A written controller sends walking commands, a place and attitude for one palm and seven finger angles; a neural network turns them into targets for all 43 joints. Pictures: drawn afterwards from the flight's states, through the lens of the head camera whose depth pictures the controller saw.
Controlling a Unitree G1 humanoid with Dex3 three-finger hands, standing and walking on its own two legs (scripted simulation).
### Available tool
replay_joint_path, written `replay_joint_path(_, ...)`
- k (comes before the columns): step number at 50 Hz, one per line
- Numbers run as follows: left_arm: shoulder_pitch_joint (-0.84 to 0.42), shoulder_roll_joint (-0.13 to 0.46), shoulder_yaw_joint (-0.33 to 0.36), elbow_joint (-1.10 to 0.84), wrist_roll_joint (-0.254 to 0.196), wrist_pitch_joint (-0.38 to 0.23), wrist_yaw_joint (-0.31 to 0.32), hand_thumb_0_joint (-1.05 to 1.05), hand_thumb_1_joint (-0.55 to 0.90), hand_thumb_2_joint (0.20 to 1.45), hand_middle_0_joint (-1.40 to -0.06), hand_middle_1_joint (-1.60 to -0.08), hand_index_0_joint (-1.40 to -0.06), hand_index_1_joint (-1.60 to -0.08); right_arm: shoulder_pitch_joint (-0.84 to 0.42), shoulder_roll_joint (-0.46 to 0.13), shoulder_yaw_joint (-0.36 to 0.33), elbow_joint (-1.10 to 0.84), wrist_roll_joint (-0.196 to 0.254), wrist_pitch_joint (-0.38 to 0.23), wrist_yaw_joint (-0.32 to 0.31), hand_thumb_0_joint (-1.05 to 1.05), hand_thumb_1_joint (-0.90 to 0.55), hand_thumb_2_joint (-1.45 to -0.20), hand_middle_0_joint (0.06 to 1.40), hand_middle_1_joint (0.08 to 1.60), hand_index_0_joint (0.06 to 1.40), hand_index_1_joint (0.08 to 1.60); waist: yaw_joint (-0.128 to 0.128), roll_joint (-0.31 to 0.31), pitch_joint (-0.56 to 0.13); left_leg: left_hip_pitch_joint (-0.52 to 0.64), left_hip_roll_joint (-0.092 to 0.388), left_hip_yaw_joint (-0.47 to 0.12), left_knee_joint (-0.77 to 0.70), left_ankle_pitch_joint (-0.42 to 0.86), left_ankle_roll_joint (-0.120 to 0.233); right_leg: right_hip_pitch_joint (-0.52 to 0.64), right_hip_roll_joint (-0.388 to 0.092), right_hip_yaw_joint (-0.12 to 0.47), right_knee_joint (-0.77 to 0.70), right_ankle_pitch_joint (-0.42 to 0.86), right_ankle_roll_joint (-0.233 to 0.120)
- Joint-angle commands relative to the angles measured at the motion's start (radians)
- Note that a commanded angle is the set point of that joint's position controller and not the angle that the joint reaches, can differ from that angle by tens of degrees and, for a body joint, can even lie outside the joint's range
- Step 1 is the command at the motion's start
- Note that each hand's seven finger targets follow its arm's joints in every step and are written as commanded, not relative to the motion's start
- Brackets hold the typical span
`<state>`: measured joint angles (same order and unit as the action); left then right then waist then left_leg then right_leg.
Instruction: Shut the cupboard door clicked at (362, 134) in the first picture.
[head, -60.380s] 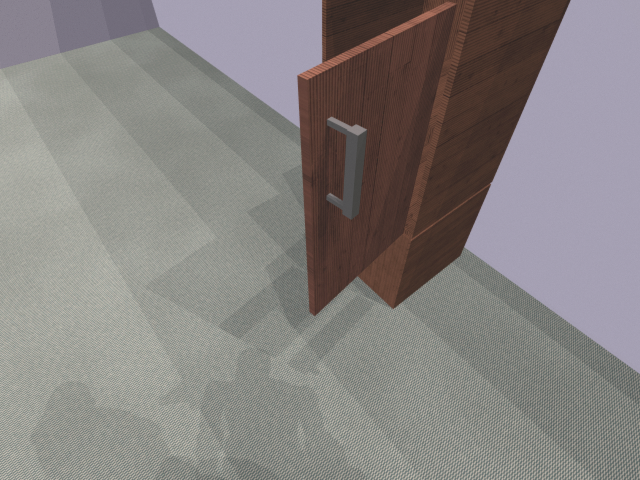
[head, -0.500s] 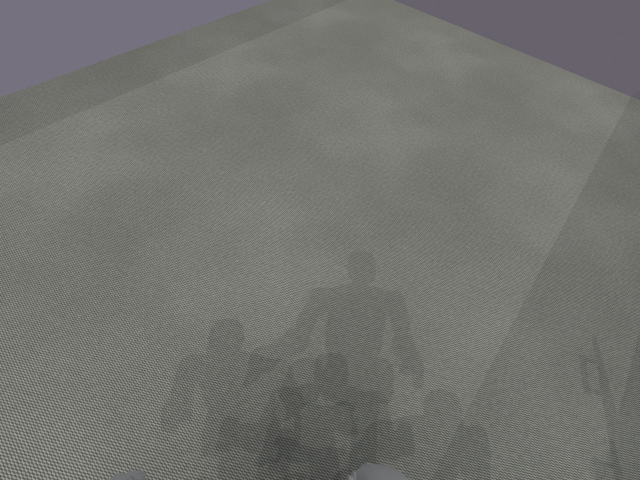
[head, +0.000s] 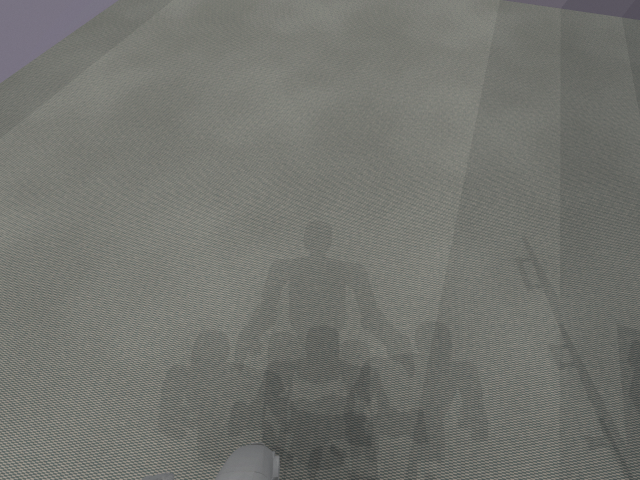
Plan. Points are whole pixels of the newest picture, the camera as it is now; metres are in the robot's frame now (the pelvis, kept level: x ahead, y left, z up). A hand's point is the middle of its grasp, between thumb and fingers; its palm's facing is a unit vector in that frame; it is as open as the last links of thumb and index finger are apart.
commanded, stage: turn to face it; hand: left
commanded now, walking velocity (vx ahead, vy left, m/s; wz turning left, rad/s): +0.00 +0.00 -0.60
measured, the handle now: out of the picture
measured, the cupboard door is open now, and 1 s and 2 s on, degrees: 27 27 27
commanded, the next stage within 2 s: none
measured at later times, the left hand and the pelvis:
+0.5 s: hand (184, 439) +0.18 +0.21 -0.16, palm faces -0.29 -0.93 -0.22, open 7.4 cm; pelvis +0.02 +0.04 +0.00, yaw -18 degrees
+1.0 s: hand (228, 407) +0.23 +0.16 -0.19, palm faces -0.52 -0.83 -0.19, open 7.4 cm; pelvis +0.07 +0.03 -0.01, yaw -34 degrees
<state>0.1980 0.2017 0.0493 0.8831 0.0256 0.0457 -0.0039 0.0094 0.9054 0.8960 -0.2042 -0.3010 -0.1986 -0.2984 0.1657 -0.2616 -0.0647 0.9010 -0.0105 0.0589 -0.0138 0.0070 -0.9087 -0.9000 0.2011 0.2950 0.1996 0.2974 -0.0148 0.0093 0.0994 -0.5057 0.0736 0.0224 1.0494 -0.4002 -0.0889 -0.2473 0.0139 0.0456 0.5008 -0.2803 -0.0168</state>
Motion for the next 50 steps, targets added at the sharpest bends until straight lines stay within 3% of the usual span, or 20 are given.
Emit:
replay_joint_path(1,0.033,0.233,0.067,-0.058,0.004,-0.026,0.012,0.000,0.900,0.900,-0.200,-0.300,-0.200,-0.300,-0.036,-0.057,-0.007,-0.102,0.002,-0.033,-0.007,0.000,-0.900,-0.900,0.200,0.300,0.200,0.300,0.041,-0.150,-0.153,0.000,-0.020,0.000,-0.155,-0.023,-0.002,0.140,-0.236,0.261,-0.106,0.468,-0.177)
replay_joint_path(4,0.007,0.242,0.072,-0.059,0.003,-0.019,0.011,0.000,0.900,0.900,-0.200,-0.300,-0.200,-0.300,-0.002,-0.055,-0.005,-0.096,0.010,-0.043,-0.014,0.000,-0.900,-0.900,0.200,0.300,0.200,0.300,0.023,-0.184,-0.155,0.119,-0.048,0.009,-0.351,0.004,0.008,0.087,-0.221,0.296,-0.054,0.524,-0.159)
replay_joint_path(6,-0.037,0.216,0.068,-0.065,-0.006,-0.010,0.010,0.000,0.900,0.900,-0.200,-0.300,-0.200,-0.300,0.083,-0.069,-0.008,-0.069,0.011,-0.053,-0.018,0.000,-0.900,-0.900,0.200,0.300,0.200,0.300,-0.026,-0.148,-0.159,0.322,-0.044,0.004,-0.584,0.193,0.016,-0.047,-0.160,0.269,0.017,0.400,-0.085)
replay_joint_path(7,-0.019,0.161,0.058,-0.080,-0.016,-0.005,0.009,0.000,0.900,0.900,-0.200,-0.300,-0.200,-0.300,0.118,-0.136,-0.016,-0.061,0.001,-0.068,-0.024,0.000,-0.900,-0.900,0.200,0.300,0.200,0.300,-0.030,0.034,-0.200,0.460,0.102,-0.129,-0.717,0.273,0.057,-0.155,-0.052,0.186,0.132,0.207,-0.027)
replay_joint_path(8,0.015,0.112,0.045,-0.096,-0.023,-0.003,-0.001,0.000,0.900,0.900,-0.200,-0.300,-0.200,-0.300,0.139,-0.233,-0.032,-0.068,-0.010,-0.070,-0.026,0.000,-0.900,-0.900,0.200,0.300,0.200,0.300,-0.025,0.321,-0.212,0.536,0.360,-0.364,-0.738,0.485,0.170,-0.313,0.061,0.031,0.375,-0.304,0.037)
replay_joint_path(9,-0.021,0.145,0.047,-0.098,-0.012,0.002,0.000,0.000,0.900,0.900,-0.200,-0.300,-0.200,-0.300,0.153,-0.236,-0.029,-0.072,-0.017,-0.060,-0.030,0.000,-0.900,-0.900,0.200,0.300,0.200,0.300,-0.046,0.253,-0.185,0.434,0.421,-0.373,-0.729,0.522,0.249,-0.288,0.020,0.026,0.568,-0.379,0.039)
replay_joint_path(11,-0.009,0.146,0.062,-0.079,0.000,0.008,-0.012,0.000,0.900,0.900,-0.200,-0.300,-0.200,-0.300,0.056,-0.167,-0.010,-0.101,-0.022,-0.066,-0.035,0.000,-0.900,-0.900,0.200,0.300,0.200,0.300,0.007,0.206,-0.130,0.364,0.346,-0.247,-0.728,0.581,0.237,-0.316,-0.022,0.019,0.705,-0.277,0.058)
replay_joint_path(14,-0.010,0.134,0.060,-0.064,-0.005,0.019,-0.030,0.000,0.900,0.900,-0.200,-0.300,-0.200,-0.300,0.023,-0.134,-0.003,-0.111,-0.021,-0.062,-0.034,0.000,-0.900,-0.900,0.200,0.300,0.200,0.300,0.019,0.171,-0.108,0.371,0.255,-0.067,-0.706,0.570,0.210,-0.304,-0.038,-0.021,0.701,-0.183,0.077)
replay_joint_path(24,-0.090,0.096,0.040,-0.097,-0.005,0.011,-0.038,0.000,0.900,0.900,-0.200,-0.300,-0.200,-0.300,0.101,-0.168,-0.033,-0.052,-0.019,-0.056,-0.016,0.000,-0.900,-0.900,0.200,0.300,0.200,0.300,-0.027,0.211,-0.143,0.454,0.293,0.069,-0.626,0.626,0.210,-0.173,-0.031,-0.142,0.293,-0.156,0.058)
replay_joint_path(27,-0.024,0.114,0.044,-0.081,-0.005,0.000,-0.033,0.000,0.900,0.900,-0.200,-0.300,-0.200,-0.300,0.072,-0.177,-0.040,-0.051,-0.015,-0.053,-0.011,0.000,-0.900,-0.900,0.200,0.300,0.200,0.300,0.018,0.179,-0.164,0.386,0.288,0.109,-0.519,0.569,0.156,-0.005,-0.024,-0.148,0.055,-0.002,0.028)
replay_joint_path(28,0.059,0.154,0.052,-0.054,-0.001,-0.009,-0.029,0.000,0.900,0.900,-0.200,-0.300,-0.200,-0.300,0.051,-0.171,-0.040,-0.059,-0.007,-0.052,-0.007,0.000,-0.900,-0.900,0.200,0.300,0.200,0.300,0.065,0.096,-0.189,0.304,0.247,0.154,-0.396,0.473,0.107,0.133,-0.049,-0.111,-0.074,0.144,0.009)
replay_joint_path(29,0.118,0.262,0.070,-0.037,0.010,-0.024,-0.016,0.000,0.900,0.900,-0.200,-0.300,-0.200,-0.300,0.046,-0.097,-0.025,-0.088,0.003,-0.049,-0.002,0.000,-0.900,-0.900,0.200,0.300,0.200,0.300,0.095,-0.222,-0.198,0.072,0.118,0.210,-0.179,0.107,0.041,0.300,-0.259,0.170,-0.159,0.397,-0.069)
replay_joint_path(30,0.153,0.320,0.081,-0.021,-0.002,-0.026,-0.001,0.000,0.900,0.900,-0.200,-0.300,-0.200,-0.300,-0.015,-0.071,-0.009,-0.131,-0.001,-0.040,-0.005,0.000,-0.900,-0.900,0.200,0.300,0.200,0.300,0.113,-0.339,-0.167,-0.098,0.008,0.133,0.021,-0.277,0.013,0.280,-0.404,0.366,-0.139,0.731,-0.178)
replay_joint_path(31,0.155,0.314,0.079,-0.022,-0.008,-0.022,0.010,0.000,0.900,0.900,-0.200,-0.300,-0.200,-0.300,-0.009,-0.085,-0.006,-0.127,0.001,-0.025,-0.011,0.000,-0.900,-0.900,0.200,0.300,0.200,0.300,0.105,-0.244,-0.158,-0.101,0.035,0.021,0.121,-0.228,0.022,0.220,-0.423,0.333,-0.146,0.645,-0.216)
replay_joint_path(37,-0.026,0.216,0.053,-0.075,-0.006,-0.032,0.016,0.000,0.900,0.900,-0.200,-0.300,-0.200,-0.300,0.025,-0.074,-0.010,-0.072,-0.006,-0.022,0.001,0.000,-0.900,-0.900,0.200,0.300,0.200,0.300,0.010,-0.178,-0.142,-0.042,0.028,-0.002,0.059,0.022,-0.007,0.102,-0.225,0.143,-0.129,0.500,-0.145)
replay_joint_path(44,0.002,0.248,0.069,-0.061,0.004,-0.024,0.009,0.000,0.900,0.900,-0.200,-0.300,-0.200,-0.300,-0.014,-0.055,-0.004,-0.100,0.005,-0.039,-0.007,0.000,-0.900,-0.900,0.200,0.300,0.200,0.300,0.032,-0.173,-0.148,0.063,-0.030,0.021,-0.261,-0.016,-0.003,0.093,-0.227,0.259,-0.087,0.482,-0.170)
replay_joint_path(47,-0.053,0.228,0.067,-0.067,-0.007,-0.014,0.010,0.000,0.900,0.900,-0.200,-0.300,-0.200,-0.300,0.102,-0.072,-0.006,-0.067,0.009,-0.053,-0.016,0.000,-0.900,-0.900,0.200,0.300,0.200,0.300,-0.031,-0.152,-0.164,0.306,-0.044,0.025,-0.570,0.194,0.009,-0.037,-0.167,0.251,0.013,0.405,-0.089)
replay_joint_path(48,-0.033,0.168,0.057,-0.077,-0.016,-0.008,0.009,0.000,0.900,0.900,-0.200,-0.300,-0.200,-0.300,0.137,-0.135,-0.015,-0.055,0.000,-0.067,-0.020,0.000,-0.900,-0.900,0.200,0.300,0.200,0.300,-0.034,0.019,-0.200,0.442,0.095,-0.107,-0.712,0.265,0.043,-0.144,-0.062,0.177,0.130,0.206,-0.030)
replay_joint_path(49,0.012,0.112,0.044,-0.091,-0.024,-0.004,0.000,0.000,0.900,0.900,-0.200,-0.300,-0.200,-0.300,0.162,-0.237,-0.033,-0.061,-0.011,-0.072,-0.023,0.000,-0.900,-0.900,0.200,0.300,0.200,0.300,-0.026,0.324,-0.232,0.541,0.359,-0.351,-0.728,0.495,0.156,-0.308,0.057,0.025,0.373,-0.288,0.039)
replay_joint_path(50,-0.019,0.142,0.046,-0.091,-0.014,-0.002,0.001,0.000,0.900,0.900,-0.200,-0.300,-0.200,-0.300,0.177,-0.241,-0.030,-0.067,-0.017,-0.062,-0.027,0.000,-0.900,-0.900,0.200,0.300,0.200,0.300,-0.047,0.255,-0.218,0.458,0.427,-0.366,-0.714,0.563,0.240,-0.284,0.021,0.025,0.574,-0.383,0.038)
